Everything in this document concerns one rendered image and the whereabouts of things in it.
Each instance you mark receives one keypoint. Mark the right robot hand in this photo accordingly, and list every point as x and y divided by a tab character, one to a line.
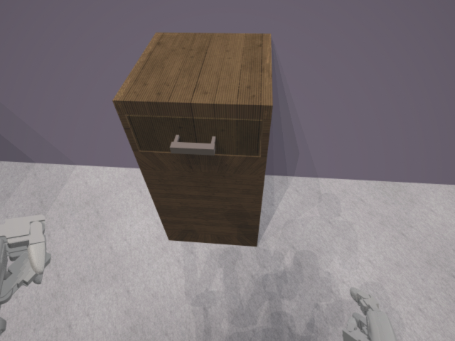
375	327

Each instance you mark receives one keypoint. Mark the handle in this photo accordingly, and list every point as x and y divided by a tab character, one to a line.
193	148

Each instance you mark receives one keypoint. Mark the left robot hand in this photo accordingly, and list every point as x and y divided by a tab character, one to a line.
23	240

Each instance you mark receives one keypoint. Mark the cabinet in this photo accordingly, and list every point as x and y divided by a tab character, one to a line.
202	198

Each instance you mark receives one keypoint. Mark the drawer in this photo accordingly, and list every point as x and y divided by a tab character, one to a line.
233	136

